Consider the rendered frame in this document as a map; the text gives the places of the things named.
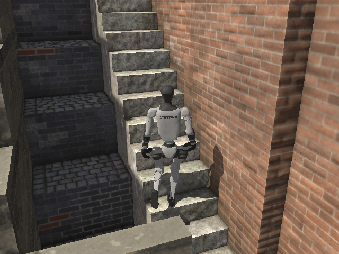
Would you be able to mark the robot right hand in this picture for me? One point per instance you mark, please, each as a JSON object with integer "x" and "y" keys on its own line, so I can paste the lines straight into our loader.
{"x": 188, "y": 144}

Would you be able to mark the left robot forearm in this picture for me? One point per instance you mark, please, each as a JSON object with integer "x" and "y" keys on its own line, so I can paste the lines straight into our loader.
{"x": 145, "y": 141}

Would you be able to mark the right robot upper arm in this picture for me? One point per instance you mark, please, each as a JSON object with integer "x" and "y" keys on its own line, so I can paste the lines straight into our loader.
{"x": 187, "y": 120}

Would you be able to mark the robot torso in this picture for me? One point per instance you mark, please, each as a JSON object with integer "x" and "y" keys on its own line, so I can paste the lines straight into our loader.
{"x": 169, "y": 124}

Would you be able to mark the robot right foot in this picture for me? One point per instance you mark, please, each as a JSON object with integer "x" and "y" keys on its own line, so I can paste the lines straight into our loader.
{"x": 171, "y": 201}

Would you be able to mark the right robot forearm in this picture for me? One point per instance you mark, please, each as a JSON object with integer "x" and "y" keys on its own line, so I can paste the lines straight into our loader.
{"x": 192, "y": 138}

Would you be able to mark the left robot upper arm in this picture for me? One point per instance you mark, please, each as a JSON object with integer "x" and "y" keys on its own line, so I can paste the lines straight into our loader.
{"x": 149, "y": 121}

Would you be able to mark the robot left hand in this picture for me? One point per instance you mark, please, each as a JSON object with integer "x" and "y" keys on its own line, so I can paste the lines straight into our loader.
{"x": 143, "y": 151}

